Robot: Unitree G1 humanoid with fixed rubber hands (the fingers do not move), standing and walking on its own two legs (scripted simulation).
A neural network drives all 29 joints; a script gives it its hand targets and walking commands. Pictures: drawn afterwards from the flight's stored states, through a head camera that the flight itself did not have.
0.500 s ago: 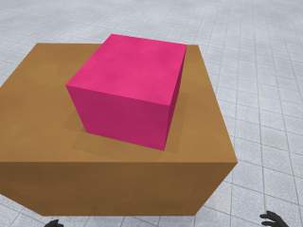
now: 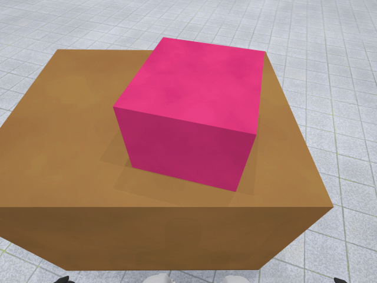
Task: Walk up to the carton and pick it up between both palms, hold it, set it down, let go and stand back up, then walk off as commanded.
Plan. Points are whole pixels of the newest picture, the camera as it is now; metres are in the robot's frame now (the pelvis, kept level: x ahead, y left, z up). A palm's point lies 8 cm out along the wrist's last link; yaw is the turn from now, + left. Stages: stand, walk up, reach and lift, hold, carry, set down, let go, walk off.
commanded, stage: walk up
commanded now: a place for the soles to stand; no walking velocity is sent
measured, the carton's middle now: (197, 110) +0.51 +0.01 +0.08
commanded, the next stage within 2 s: reach and lift in 1.52 s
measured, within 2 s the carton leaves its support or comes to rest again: neither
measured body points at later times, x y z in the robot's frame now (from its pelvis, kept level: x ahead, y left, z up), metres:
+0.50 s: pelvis +0.01 -0.01 +0.00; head +0.03 -0.03 +0.45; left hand +0.12 +0.30 -0.08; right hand +0.13 -0.33 -0.09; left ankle +0.04 +0.08 -0.70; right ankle +0.03 -0.14 -0.70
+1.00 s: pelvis +0.01 -0.01 +0.00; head +0.02 -0.03 +0.45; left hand +0.13 +0.30 -0.08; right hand +0.15 -0.33 -0.08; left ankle +0.04 +0.08 -0.70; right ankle +0.03 -0.14 -0.70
